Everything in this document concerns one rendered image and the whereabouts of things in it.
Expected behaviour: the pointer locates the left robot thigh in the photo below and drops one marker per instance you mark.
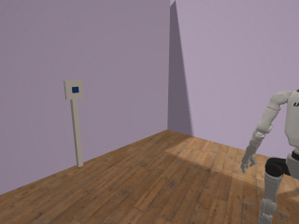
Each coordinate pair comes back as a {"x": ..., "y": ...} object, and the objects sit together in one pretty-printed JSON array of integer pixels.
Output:
[{"x": 273, "y": 175}]

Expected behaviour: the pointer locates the robot left hand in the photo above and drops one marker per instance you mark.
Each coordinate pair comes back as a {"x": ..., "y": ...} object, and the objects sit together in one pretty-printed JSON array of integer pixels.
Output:
[{"x": 245, "y": 162}]

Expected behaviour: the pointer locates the panel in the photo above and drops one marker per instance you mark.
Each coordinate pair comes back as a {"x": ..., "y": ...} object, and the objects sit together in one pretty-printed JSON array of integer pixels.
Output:
[{"x": 73, "y": 97}]

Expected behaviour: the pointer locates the left robot shin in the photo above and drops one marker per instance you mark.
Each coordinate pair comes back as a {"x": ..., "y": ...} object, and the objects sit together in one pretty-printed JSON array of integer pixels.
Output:
[{"x": 263, "y": 218}]

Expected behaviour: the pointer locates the button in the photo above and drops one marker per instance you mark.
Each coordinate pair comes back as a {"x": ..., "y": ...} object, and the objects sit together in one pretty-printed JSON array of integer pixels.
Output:
[{"x": 75, "y": 90}]

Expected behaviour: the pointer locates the robot left forearm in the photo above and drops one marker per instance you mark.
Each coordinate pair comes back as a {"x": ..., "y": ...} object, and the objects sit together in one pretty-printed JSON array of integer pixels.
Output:
[{"x": 255, "y": 141}]

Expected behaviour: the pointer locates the robot left upper arm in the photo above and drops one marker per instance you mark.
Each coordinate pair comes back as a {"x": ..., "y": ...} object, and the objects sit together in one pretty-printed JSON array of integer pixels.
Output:
[{"x": 271, "y": 111}]

